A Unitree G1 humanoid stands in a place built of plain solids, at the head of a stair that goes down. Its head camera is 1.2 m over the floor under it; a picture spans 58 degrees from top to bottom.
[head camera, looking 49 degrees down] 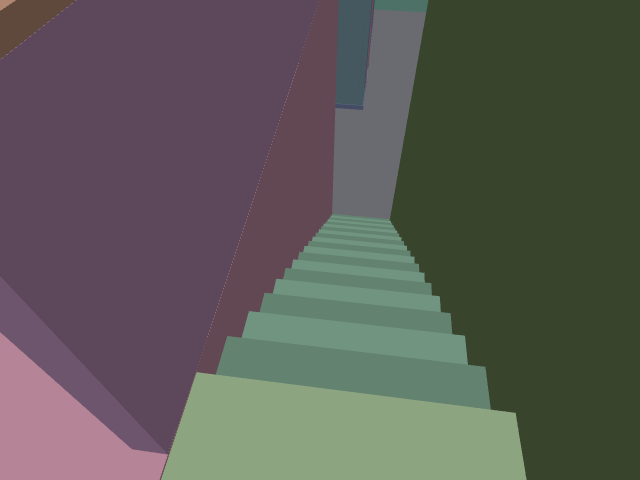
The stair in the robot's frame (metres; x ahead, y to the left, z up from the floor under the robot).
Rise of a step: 0.19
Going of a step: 0.22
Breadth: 0.90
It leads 7 degrees to the right of straight ahead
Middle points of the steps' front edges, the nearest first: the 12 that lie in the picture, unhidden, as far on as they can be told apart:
0.48 -0.09 0.00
0.70 -0.12 -0.19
0.92 -0.14 -0.38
1.15 -0.17 -0.58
1.37 -0.20 -0.77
1.59 -0.23 -0.96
1.81 -0.26 -1.16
2.04 -0.29 -1.35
2.26 -0.32 -1.54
2.48 -0.35 -1.73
2.71 -0.38 -1.93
2.93 -0.41 -2.12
